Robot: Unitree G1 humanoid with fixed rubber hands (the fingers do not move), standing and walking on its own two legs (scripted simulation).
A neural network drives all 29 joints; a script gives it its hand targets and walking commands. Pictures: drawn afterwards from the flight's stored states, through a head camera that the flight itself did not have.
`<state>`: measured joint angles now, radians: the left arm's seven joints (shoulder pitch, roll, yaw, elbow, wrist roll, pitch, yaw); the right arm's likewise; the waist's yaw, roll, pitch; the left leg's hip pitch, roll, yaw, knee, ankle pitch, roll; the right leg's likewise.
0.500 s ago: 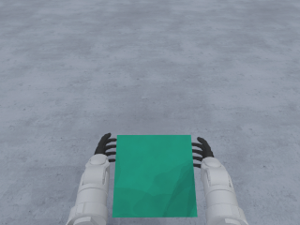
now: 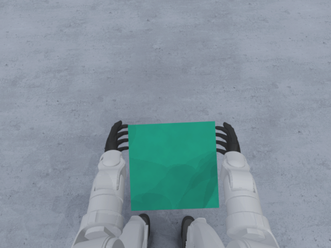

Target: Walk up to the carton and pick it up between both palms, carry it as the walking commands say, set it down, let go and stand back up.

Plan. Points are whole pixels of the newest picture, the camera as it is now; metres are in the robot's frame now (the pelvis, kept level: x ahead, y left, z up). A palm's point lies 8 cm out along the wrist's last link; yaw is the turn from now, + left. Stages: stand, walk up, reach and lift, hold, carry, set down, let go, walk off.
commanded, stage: set down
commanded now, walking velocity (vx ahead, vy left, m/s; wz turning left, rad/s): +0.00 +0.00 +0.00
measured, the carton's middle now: (172, 159) +0.36 +0.00 -0.17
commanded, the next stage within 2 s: none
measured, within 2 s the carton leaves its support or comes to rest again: neither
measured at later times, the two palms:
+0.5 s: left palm (121, 148) +0.39 +0.15 -0.14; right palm (220, 148) +0.39 -0.14 -0.14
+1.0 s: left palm (127, 147) +0.42 +0.15 -0.23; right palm (214, 146) +0.43 -0.14 -0.22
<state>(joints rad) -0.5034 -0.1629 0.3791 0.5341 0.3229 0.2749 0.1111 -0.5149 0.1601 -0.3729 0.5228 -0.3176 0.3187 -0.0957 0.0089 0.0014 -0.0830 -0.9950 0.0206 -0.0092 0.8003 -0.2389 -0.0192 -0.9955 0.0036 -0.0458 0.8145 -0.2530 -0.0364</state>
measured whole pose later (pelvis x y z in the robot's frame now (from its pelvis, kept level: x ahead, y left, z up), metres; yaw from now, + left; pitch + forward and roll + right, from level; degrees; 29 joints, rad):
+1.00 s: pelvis -0.03 +0.00 -0.15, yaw +0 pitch +47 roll +1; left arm -0.83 -0.09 0.46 0.53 0.25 0.33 0.15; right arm -0.88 0.11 -0.41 0.55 -0.26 0.36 -0.16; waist 0.01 0.00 -0.24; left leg -1.83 0.02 -0.01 1.40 -0.40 -0.03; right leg -1.84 0.00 -0.04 1.42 -0.40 -0.04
